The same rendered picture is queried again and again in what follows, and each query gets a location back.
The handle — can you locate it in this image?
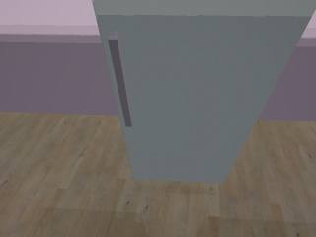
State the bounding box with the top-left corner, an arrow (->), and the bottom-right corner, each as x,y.
108,31 -> 133,127

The fridge door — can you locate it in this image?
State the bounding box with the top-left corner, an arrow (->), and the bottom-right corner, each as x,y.
94,0 -> 316,184

